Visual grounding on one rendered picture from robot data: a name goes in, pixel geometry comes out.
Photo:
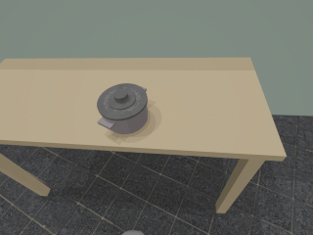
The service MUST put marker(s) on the table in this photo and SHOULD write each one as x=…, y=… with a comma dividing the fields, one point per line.
x=201, y=107

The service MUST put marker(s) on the pot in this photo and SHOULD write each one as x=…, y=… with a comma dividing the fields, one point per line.
x=127, y=126

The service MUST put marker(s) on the knob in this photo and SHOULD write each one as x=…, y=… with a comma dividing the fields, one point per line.
x=120, y=95

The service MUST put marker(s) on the lid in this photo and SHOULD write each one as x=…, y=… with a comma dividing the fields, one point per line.
x=135, y=103

